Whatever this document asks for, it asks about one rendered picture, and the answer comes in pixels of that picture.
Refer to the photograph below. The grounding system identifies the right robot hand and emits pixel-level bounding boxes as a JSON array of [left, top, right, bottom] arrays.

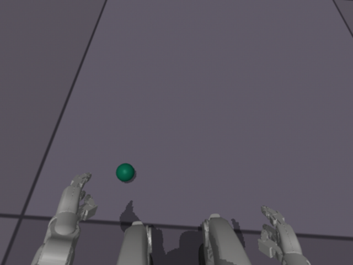
[[258, 206, 303, 262]]

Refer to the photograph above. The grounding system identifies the left robot arm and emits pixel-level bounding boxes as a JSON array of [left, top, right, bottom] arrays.
[[31, 212, 81, 265]]

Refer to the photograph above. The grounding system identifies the ball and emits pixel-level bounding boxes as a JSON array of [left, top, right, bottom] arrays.
[[116, 163, 135, 182]]

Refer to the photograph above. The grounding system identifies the left robot hand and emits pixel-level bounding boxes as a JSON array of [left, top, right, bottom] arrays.
[[56, 173, 98, 221]]

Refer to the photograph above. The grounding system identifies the right robot arm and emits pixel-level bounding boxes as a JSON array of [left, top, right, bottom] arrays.
[[281, 253, 311, 265]]

